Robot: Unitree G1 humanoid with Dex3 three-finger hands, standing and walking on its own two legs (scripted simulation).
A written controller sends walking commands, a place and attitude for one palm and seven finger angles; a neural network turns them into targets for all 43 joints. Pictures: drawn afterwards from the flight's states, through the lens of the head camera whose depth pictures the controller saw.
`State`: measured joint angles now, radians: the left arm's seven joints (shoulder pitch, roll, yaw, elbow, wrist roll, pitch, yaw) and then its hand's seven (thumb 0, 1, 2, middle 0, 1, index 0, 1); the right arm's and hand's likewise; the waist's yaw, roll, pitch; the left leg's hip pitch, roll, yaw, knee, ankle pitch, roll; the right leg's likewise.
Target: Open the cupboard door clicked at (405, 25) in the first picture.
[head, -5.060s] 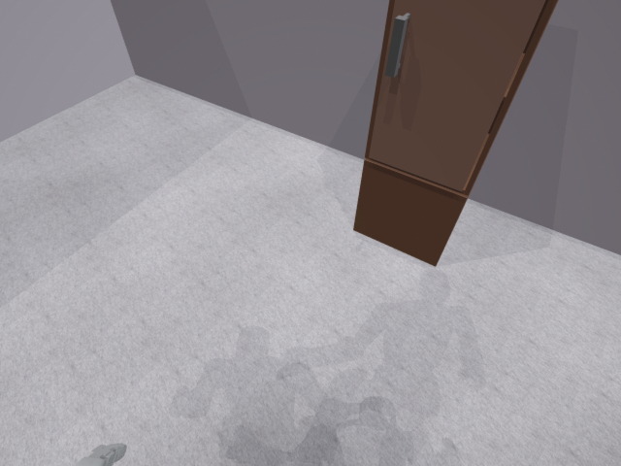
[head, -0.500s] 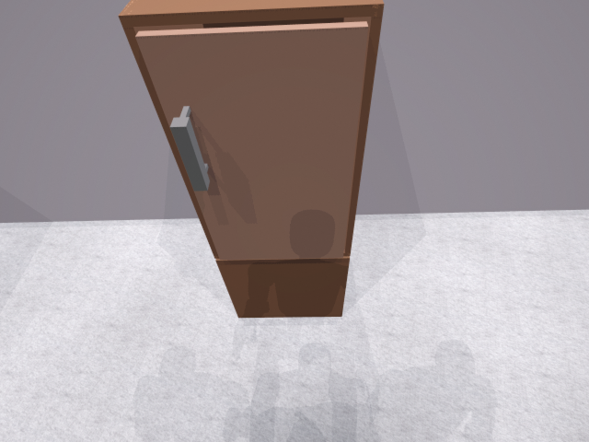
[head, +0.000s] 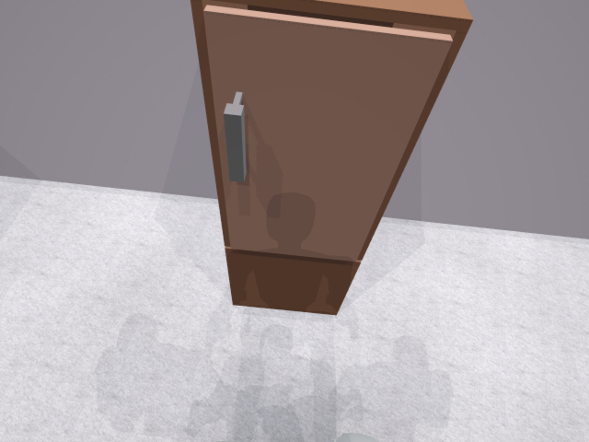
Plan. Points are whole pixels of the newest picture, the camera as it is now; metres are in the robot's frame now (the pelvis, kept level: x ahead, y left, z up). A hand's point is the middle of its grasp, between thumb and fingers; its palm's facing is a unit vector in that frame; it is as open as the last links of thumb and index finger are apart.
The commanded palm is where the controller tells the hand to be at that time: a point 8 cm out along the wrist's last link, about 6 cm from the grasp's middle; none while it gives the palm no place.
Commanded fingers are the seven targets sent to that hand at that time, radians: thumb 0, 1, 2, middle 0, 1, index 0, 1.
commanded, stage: come to a stop and stand still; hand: left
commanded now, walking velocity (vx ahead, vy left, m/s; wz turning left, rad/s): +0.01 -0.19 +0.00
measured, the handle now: (238, 138) +0.56 +0.15 +0.06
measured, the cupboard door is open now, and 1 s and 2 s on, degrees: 0 0 0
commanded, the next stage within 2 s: look again from close up in 1.66 s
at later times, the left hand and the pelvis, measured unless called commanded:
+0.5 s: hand out of the picture -0.02 +0.11 -0.16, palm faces +0.01 -0.97 -0.24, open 7.3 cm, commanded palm none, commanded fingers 0.00 0.90 0.90 -0.20 -0.30 -0.20 -0.30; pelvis -0.05 -0.07 +0.01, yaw -1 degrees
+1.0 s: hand out of the picture -0.07 +0.07 -0.17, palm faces +0.07 -0.99 -0.13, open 7.4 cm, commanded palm none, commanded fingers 0.00 0.90 0.90 -0.20 -0.30 -0.20 -0.30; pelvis -0.03 -0.08 +0.00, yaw +0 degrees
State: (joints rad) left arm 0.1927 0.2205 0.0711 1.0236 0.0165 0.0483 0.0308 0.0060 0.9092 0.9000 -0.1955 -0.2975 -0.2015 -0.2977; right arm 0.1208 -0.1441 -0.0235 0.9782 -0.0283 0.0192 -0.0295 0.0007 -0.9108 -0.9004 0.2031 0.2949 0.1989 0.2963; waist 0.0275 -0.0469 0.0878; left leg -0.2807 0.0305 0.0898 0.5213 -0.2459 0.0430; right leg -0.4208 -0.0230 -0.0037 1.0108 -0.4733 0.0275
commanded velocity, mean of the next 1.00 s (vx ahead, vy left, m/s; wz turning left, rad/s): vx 0.01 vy -0.02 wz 0.00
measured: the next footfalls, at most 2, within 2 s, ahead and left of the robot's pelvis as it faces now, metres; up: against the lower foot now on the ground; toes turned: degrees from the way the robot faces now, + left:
right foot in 0.36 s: -0.04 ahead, -0.16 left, +0.00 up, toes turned -4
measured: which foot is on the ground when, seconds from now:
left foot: down 0.00-1.00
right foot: up 0.00-0.34, down 0.36-1.00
